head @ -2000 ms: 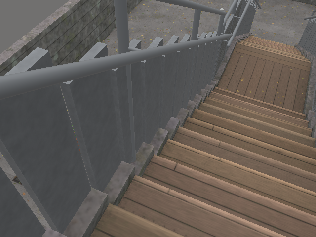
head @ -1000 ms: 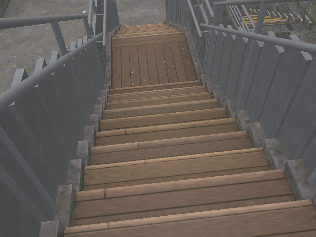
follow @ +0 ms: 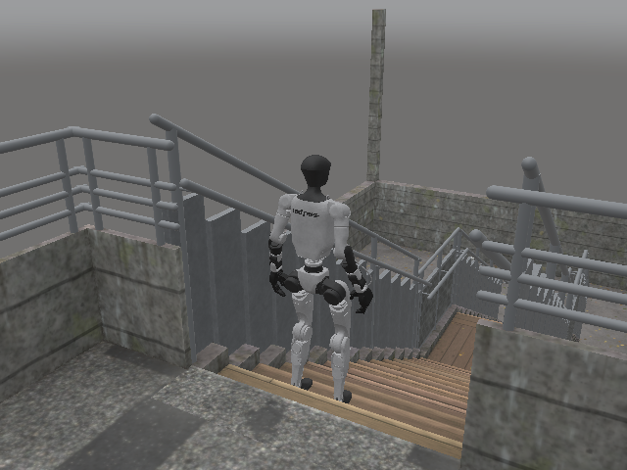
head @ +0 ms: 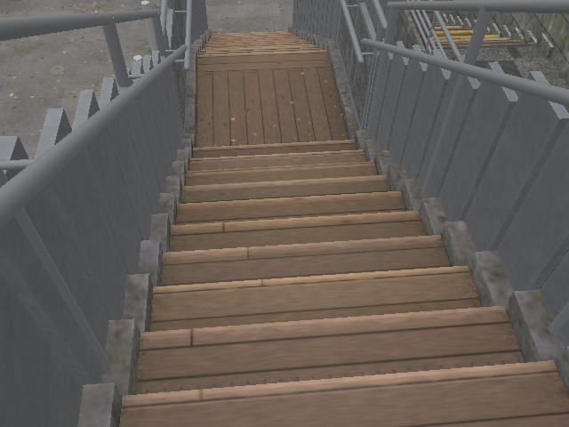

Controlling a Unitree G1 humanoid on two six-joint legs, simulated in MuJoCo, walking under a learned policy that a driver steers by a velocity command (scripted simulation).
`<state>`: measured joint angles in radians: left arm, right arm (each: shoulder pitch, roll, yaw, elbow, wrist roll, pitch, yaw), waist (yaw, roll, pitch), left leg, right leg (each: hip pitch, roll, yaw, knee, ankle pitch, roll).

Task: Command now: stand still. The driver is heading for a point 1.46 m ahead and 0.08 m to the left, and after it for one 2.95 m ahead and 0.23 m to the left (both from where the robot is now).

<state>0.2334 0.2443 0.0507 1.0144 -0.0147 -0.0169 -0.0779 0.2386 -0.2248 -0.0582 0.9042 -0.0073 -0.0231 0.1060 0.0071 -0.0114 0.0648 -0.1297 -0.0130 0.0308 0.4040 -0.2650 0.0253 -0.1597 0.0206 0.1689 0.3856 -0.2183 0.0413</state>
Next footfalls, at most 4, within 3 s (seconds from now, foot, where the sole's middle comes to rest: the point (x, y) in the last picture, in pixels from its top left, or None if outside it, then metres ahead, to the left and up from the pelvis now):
1.04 left None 0.31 0.04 -0.94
1.48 right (358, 417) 0.61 -0.20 -1.10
2.08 left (279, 350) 0.89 0.04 -1.27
2.46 right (318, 301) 1.18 -0.12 -1.43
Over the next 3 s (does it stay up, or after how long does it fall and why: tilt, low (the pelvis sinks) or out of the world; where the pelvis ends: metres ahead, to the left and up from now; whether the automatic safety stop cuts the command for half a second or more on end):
stays up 1.32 0.07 -0.79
